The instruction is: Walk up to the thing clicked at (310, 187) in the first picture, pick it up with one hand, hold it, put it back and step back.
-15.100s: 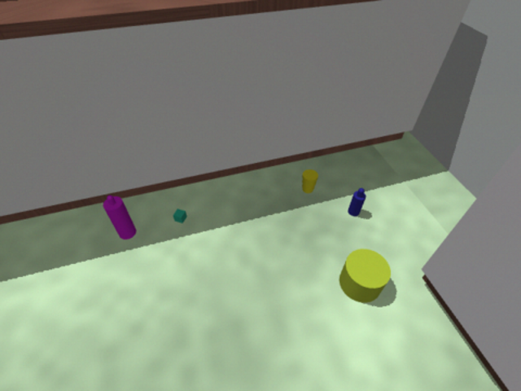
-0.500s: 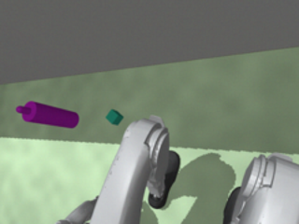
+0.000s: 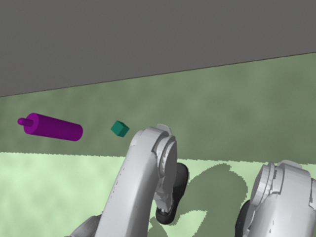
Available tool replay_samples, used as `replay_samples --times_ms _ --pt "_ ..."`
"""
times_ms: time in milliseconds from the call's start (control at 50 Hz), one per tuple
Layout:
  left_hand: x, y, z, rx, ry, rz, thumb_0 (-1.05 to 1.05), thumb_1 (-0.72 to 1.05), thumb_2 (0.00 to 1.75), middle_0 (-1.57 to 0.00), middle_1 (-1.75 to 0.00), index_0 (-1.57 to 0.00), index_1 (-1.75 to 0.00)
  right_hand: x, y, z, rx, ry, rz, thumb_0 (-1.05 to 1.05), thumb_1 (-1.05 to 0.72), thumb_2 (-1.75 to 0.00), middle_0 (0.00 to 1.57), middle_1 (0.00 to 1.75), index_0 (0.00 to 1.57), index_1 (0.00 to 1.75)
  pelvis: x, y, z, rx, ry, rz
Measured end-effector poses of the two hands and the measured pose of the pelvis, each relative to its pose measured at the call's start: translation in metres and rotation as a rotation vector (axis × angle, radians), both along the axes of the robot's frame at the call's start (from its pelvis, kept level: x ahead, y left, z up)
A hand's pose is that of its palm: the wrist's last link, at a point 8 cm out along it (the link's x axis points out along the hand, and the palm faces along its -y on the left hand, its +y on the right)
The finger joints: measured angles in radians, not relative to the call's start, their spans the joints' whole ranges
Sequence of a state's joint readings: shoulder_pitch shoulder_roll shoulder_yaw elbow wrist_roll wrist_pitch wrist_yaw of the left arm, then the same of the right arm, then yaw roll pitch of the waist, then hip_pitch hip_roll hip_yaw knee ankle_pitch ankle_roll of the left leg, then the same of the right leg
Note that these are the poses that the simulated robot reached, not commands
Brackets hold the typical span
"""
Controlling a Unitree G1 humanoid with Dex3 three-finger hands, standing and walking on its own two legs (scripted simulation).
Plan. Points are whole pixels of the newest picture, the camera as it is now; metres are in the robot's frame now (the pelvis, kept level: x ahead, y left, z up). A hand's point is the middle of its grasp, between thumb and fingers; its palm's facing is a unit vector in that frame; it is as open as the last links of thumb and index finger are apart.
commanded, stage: settle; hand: right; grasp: from above
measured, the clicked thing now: out of the picture +0.45 -0.31 -0.25
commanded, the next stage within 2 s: lift in 0.90 s
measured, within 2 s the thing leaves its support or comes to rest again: leaves its support in 0.40 s
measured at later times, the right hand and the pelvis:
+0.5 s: hand out of the picture +0.45 -0.31 -0.18, palm faces -0.36 +0.09 -0.93, open 10.0 cm; pelvis +0.01 +0.00 +0.01, yaw -2 degrees
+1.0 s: hand out of the picture +0.43 -0.31 -0.10, palm faces -0.44 +0.09 -0.90, open 10.0 cm; pelvis +0.00 +0.01 +0.05, yaw -7 degrees
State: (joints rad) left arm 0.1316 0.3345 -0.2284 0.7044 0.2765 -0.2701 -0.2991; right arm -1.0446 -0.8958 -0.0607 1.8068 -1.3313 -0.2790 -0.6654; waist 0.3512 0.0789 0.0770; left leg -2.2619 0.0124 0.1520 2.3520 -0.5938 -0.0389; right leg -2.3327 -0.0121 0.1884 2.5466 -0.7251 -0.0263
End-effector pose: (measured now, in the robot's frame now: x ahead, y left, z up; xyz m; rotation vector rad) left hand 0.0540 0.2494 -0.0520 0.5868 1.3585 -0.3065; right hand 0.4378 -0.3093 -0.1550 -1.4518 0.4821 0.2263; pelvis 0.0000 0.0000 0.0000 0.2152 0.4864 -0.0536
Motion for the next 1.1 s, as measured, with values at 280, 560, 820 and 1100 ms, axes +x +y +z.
replay_samples --times_ms 280,560,820,1100 --pt "0.001 0.006 0.001 -0.009 0.005 0.017 0.0 0.92 0.91 -0.2 -0.3 -0.2 -0.3 0.007 -0.002 0.006 -0.015 -0.001 -0.04 0.01 0.16 -0.92 0.52 1.08 0.5 1.07 0.002 0.003 0.002 -0.011 0.02 -0.006" --pt "0.011 0.015 -0.005 -0.034 0.02 0.193 0.0 0.93 0.91 -0.2 -0.3 -0.2 -0.3 0.006 -0.001 0.055 -0.062 -0.065 -0.036 0.01 0.08 -0.77 0.56 0.98 0.55 0.95 0.013 0.005 0.022 -0.045 0.121 -0.024" --pt "0.047 0.032 0.008 0.011 -0.073 0.195 0.0 0.93 0.91 -0.2 -0.3 -0.2 -0.3 -0.005 -0.007 0.1 -0.032 0.051 -0.055 0.01 0.1 -0.77 0.63 0.9 0.61 0.88 0.004 0.01 0.05 -0.083 0.119 -0.052" --pt "0.033 0.031 0.017 0.073 -0.069 0.269 0.0 0.93 0.91 -0.2 -0.3 -0.2 -0.3 -0.003 -0.001 0.127 -0.051 -0.018 0.016 0.01 0.13 -0.78 0.68 0.85 0.65 0.85 0.001 0.007 0.06 -0.085 0.126 -0.06"
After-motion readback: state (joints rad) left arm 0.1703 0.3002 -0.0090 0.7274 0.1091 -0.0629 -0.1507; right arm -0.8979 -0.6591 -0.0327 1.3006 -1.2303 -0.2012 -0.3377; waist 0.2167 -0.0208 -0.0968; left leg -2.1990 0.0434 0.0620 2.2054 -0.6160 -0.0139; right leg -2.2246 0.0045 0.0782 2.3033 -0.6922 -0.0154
